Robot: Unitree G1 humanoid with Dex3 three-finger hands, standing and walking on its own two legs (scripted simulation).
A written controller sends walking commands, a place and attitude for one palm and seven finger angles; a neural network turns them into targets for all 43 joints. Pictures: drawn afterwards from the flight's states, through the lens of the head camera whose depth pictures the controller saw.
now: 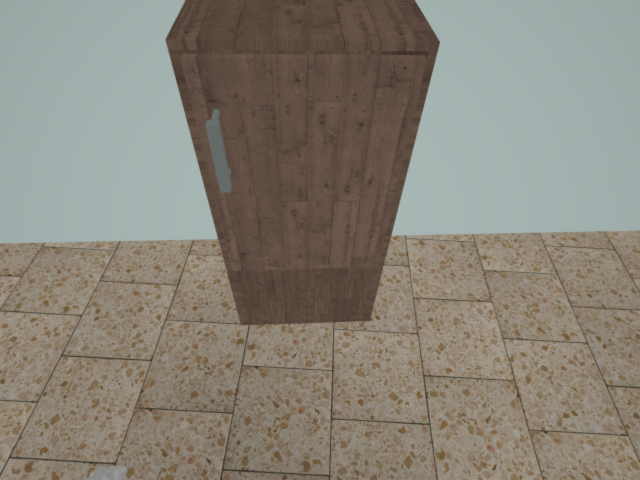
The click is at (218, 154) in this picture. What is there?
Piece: cupboard door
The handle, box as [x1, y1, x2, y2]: [205, 109, 231, 192]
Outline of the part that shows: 213,109 212,117 210,120 207,120 205,126 220,192 230,192 230,170 227,167 218,121 219,112 218,109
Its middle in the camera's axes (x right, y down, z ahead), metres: -0.20 -0.17 +0.75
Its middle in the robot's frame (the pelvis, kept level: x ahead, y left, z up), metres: +0.67 +0.23 +0.01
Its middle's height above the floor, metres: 0.78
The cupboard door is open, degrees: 0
